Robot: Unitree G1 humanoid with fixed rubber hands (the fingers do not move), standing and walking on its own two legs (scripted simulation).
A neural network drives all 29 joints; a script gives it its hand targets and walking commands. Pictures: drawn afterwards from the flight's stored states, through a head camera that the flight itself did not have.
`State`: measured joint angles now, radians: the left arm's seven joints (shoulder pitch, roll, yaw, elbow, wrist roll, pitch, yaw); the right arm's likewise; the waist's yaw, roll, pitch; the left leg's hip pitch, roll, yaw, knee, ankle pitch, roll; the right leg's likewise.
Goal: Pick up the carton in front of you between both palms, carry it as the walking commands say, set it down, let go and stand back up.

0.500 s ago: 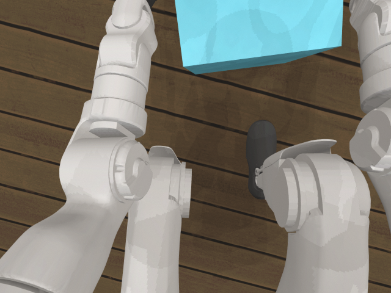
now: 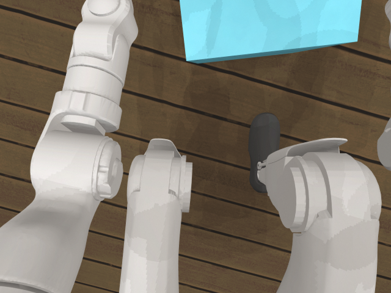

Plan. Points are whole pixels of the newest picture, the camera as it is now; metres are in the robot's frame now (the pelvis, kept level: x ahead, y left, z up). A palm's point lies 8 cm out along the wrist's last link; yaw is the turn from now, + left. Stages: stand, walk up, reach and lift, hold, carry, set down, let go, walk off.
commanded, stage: set down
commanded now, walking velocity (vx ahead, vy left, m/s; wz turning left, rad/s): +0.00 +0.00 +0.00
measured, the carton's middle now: out of the picture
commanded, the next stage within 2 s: let go in 0.96 s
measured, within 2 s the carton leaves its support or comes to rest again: neither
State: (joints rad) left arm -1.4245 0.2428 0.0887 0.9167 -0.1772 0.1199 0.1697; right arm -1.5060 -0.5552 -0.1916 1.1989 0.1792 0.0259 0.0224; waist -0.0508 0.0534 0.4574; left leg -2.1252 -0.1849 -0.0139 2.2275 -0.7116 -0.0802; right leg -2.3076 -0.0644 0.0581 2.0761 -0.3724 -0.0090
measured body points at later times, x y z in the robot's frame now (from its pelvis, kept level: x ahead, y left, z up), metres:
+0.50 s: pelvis +0.02 -0.01 +0.11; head +0.35 -0.07 +0.41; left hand +0.57 +0.08 -0.01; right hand +0.54 -0.31 -0.02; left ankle +0.09 +0.12 -0.34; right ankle +0.16 -0.13 -0.34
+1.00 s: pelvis +0.05 -0.02 +0.24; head +0.34 -0.09 +0.58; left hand +0.57 +0.09 +0.14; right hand +0.54 -0.32 +0.13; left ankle +0.09 +0.12 -0.34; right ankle +0.16 -0.13 -0.34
